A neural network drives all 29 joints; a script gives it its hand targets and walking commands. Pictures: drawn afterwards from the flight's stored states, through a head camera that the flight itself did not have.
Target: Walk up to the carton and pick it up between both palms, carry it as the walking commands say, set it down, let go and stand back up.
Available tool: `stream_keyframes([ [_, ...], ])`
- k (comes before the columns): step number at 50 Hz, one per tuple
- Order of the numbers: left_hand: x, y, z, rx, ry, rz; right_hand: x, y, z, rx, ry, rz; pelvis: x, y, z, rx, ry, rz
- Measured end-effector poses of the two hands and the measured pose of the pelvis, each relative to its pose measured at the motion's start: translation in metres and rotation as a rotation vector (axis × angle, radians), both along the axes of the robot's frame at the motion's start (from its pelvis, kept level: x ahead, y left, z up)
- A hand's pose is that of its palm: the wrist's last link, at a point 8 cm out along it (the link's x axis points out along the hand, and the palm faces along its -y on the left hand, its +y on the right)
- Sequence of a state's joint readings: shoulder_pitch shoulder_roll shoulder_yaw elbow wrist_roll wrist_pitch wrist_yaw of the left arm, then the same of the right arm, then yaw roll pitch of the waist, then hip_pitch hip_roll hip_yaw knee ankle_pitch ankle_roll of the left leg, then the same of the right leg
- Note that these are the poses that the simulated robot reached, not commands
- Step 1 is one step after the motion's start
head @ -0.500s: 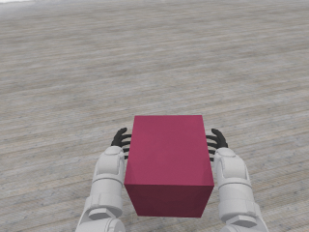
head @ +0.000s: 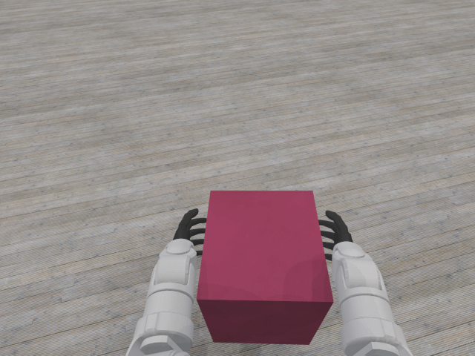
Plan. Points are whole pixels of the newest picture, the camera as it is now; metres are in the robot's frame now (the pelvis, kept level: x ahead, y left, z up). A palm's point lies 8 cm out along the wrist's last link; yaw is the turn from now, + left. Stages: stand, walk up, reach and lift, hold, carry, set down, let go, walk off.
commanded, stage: set down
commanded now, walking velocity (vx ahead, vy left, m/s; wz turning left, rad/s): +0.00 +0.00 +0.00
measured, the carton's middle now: (261, 269) +0.30 -0.02 -0.08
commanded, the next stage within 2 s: none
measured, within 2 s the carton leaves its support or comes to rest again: neither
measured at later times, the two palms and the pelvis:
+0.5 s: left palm (197, 264) +0.32 +0.11 -0.09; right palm (334, 263) +0.31 -0.18 -0.09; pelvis -0.04 -0.01 -0.05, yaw +0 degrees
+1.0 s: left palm (202, 267) +0.36 +0.11 -0.18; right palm (321, 269) +0.34 -0.17 -0.18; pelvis -0.04 -0.01 -0.11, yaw +0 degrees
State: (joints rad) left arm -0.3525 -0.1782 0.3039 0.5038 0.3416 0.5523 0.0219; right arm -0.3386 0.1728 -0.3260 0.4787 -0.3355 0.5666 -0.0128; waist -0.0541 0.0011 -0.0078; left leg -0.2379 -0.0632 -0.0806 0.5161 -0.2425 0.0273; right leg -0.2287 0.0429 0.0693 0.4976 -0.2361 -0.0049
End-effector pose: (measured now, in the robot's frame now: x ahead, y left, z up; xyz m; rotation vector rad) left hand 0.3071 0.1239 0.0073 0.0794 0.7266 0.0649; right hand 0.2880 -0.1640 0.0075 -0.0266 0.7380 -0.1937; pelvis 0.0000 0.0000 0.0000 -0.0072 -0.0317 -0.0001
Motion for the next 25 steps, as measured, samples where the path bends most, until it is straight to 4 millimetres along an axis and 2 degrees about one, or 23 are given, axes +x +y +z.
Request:
stream_keyframes([
  [12,0.004,-0.006,-0.043,-0.029,-0.017,0.022,0.003,-0.006,-0.043,0.02,-0.02,-0.024,-0.021,0.003,-0.016,0.006,0.137,-0.008],
  [25,0.015,-0.012,-0.096,-0.043,-0.038,0.059,0.022,-0.012,-0.095,0.029,-0.042,-0.004,-0.042,-0.007,-0.046,0.011,0.308,-0.008],
])
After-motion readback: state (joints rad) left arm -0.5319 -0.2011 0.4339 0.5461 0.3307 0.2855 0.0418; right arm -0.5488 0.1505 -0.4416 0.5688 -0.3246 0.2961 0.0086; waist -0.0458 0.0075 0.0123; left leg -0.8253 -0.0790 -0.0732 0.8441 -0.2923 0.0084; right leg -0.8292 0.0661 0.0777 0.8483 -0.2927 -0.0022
